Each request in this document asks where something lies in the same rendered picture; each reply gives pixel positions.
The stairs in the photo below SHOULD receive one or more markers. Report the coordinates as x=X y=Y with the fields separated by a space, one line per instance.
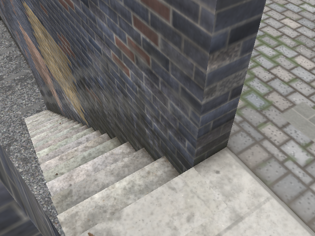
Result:
x=90 y=176

